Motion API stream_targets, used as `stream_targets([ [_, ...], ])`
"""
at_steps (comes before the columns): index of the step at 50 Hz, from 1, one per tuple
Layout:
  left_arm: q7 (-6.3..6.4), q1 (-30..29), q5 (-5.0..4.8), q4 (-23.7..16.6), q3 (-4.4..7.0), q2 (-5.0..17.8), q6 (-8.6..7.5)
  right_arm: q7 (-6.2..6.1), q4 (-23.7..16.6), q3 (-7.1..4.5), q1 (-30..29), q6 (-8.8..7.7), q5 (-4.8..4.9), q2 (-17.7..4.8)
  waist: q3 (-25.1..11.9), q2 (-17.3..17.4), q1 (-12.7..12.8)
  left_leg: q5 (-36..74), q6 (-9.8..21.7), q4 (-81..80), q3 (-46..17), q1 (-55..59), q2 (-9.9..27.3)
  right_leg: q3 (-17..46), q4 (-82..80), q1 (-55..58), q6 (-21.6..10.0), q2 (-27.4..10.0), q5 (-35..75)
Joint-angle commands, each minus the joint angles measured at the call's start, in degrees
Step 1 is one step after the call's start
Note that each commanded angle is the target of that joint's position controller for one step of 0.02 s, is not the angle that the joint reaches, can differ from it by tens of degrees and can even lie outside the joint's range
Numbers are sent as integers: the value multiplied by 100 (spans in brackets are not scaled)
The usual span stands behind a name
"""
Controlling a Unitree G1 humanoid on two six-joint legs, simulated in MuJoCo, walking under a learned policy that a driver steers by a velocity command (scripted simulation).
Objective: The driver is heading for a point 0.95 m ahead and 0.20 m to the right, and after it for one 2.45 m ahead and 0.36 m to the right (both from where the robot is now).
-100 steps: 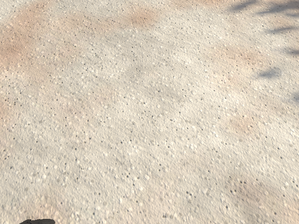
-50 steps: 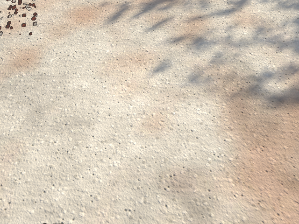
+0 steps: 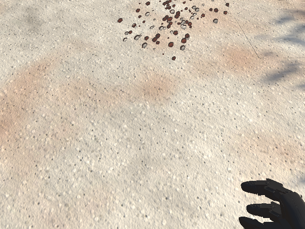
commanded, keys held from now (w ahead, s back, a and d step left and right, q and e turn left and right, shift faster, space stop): w+e+shift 0.56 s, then w+q+shift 0.24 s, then q+shift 0.20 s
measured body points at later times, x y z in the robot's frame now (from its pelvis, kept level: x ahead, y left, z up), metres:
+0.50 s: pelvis +0.46 -0.04 -0.04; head +0.49 -0.06 +0.41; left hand +0.81 +0.05 -0.08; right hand +0.26 -0.25 -0.16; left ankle +0.25 +0.16 -0.71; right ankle +0.60 -0.14 -0.72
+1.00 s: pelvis +0.89 -0.24 -0.03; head +0.93 -0.26 +0.41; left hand +1.06 -0.01 -0.15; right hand +0.90 -0.53 -0.15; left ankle +1.05 -0.27 -0.74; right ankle +0.63 -0.19 -0.62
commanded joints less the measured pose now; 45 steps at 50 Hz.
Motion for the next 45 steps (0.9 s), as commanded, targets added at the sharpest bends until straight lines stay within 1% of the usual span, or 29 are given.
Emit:
stream_targets([
  [1,-10,-836,-105,-608,268,1151,-175,-68,-261,-193,7,-29,59,-664,355,-301,-645,600,-21,-577,355,2274,-321,1216,-732,-1975,-682,-1211,2185],
  [3,-2,-713,-89,-519,311,1337,-140,-226,25,-360,915,-56,17,-925,-381,-24,-1073,-203,108,-890,498,3394,-626,880,1048,-1508,-433,-947,4036],
  [4,-31,-796,-87,-533,325,1357,-159,-346,208,-476,1790,-83,-10,-1125,-882,2,-1525,-499,210,-790,276,4622,-286,741,2457,-2120,-301,-693,3798],
  [5,-22,-947,-77,-700,191,824,-226,-496,301,-662,2997,-88,-120,-1621,-1668,548,-1987,-2651,425,-1043,-1194,5802,1142,327,4348,-2939,-239,-358,1928],
  [6,25,-543,-278,-968,10,126,-175,-510,318,-712,2938,-29,-247,-1936,-2116,1685,-1499,-4425,808,-2277,-4031,6220,2584,-228,5898,-4194,-163,-45,-1012],
  [7,57,-877,-127,-991,28,509,-72,-504,317,-715,2365,16,-97,-1560,-1436,1391,-1322,-4697,974,-2598,-4411,5466,2346,-394,6323,-4735,-235,-487,-332],
  [8,15,-1318,-10,-971,74,656,4,-467,280,-601,1974,4,-44,-1011,-720,751,-1266,-3845,895,-2477,-3251,4793,2034,-484,6192,-4819,-239,-777,99],
  [9,-61,-1566,44,-969,73,595,55,-423,384,-549,1900,-24,-42,-780,-308,387,-1189,-2636,832,-2498,-2331,4230,1767,-495,5988,-4686,-199,-947,285],
  [10,-132,-1700,86,-997,72,509,121,-418,487,-520,1934,-54,-53,-678,-101,429,-1086,-1884,727,-2571,-1671,3875,1546,-510,5867,-4565,-154,-1047,302],
  [14,-321,-2420,161,-1457,-47,140,380,-323,995,-444,2310,-232,163,-352,291,507,-840,191,472,-2811,-36,3592,1265,-711,5694,-4947,-104,-1259,588],
  [17,-435,-3068,141,-1898,-153,184,370,-333,1068,-460,2059,-319,144,-484,541,483,-618,1287,378,-3098,1025,3195,1028,-999,4737,-4726,-136,-1228,1428],
  [19,-525,-3521,135,-2042,-216,254,363,-366,1152,-490,2110,-327,136,-664,775,159,-642,1815,277,-3362,1624,3012,797,-1550,3580,-4101,-267,-1033,1847],
  [21,-546,-3635,136,-2040,-241,314,347,-410,1238,-535,2457,-309,123,-951,672,133,-626,4384,205,-2960,1910,3292,785,-2091,2977,-3283,-462,-562,1878],
  [23,-479,-2905,125,-1800,-154,596,330,-498,1186,-634,2533,-175,116,-1374,70,457,-146,6492,127,-1687,1891,3785,976,-2198,2841,-2347,-637,-154,1468],
  [24,-414,-1994,130,-1549,-52,821,315,-529,1108,-683,2347,-71,95,-1552,-398,559,357,6902,169,-480,1805,3625,1098,-2055,2846,-1338,-771,-9,1201],
  [25,-310,-686,135,-1134,108,1101,294,-525,969,-691,2071,10,65,-1591,-960,514,913,6384,244,1191,1649,2957,1141,-1634,2570,192,-1008,14,1057],
  [26,-138,-415,74,-898,276,1361,320,-427,1010,-665,2134,46,1,-1349,-933,-169,760,1777,176,3290,1615,1704,417,-1038,2215,1251,-1156,-207,645],
  [27,-38,-940,78,-1048,378,1942,409,-360,691,-445,2448,-19,-95,-561,-805,-1421,-86,-2596,-5,5570,1343,-157,-337,912,2438,1823,-1554,-1277,1823],
  [28,-10,-897,141,-1313,457,2194,464,-363,61,-448,2253,-149,80,-900,-1997,-1246,6,-2321,-29,5991,80,-1410,-451,3223,882,2869,-2449,-2008,150],
  [29,71,-1016,128,-1317,402,1803,452,-365,92,-424,1869,-246,84,-1087,-1297,-276,-4,-1711,33,5394,-73,-1660,-75,3416,-44,2151,-2104,-2196,-646],
  [30,127,-1355,146,-1239,296,1411,385,-363,262,-404,1970,-242,114,-1080,-397,252,-404,-1270,65,4752,66,-1324,211,2822,-233,956,-1791,-2104,-482],
  [33,138,-1719,120,-1122,39,828,3,-294,581,-301,2303,114,-30,-745,206,622,-1067,-1434,-32,3753,43,146,666,1363,-420,-1413,-1444,-1599,989],
  [34,104,-1644,93,-1003,24,815,-105,-237,546,-280,2176,204,4,-625,366,473,-1102,-1438,-53,3329,80,200,739,944,-589,-1726,-1368,-1480,1134],
  [37,-26,-1386,68,-788,30,775,-306,-135,250,-207,1124,215,184,-408,848,141,-778,-11,196,1683,389,-56,691,-375,-1008,-1703,-838,-964,2520],
  [39,-58,-1303,19,-725,-13,707,-400,-50,267,-187,866,162,296,-286,716,171,-635,1088,424,665,710,351,329,-1104,-1179,-1427,-436,-749,3485],
  [40,-40,-1161,0,-665,-24,737,-454,-15,214,-168,697,133,322,-217,712,68,-563,1570,540,278,806,538,234,-1227,-1361,-1236,-371,-922,3927],
  [42,27,-1115,-2,-553,-43,781,-490,13,295,-180,685,59,258,-222,679,0,-593,2225,694,-380,1011,740,-89,-1510,-1166,-539,-154,-1081,5329],
  [44,174,-1164,25,-580,-13,954,-435,24,559,-259,1173,21,135,-433,155,-294,-798,2113,729,-652,1282,1260,-653,-1716,-243,235,141,-1159,7085],
  [45,260,-1315,70,-644,25,1059,-364,15,763,-342,1752,34,91,-637,-206,-445,-1071,1763,738,-630,1374,1864,-957,-1800,692,312,301,-1206,7671],
])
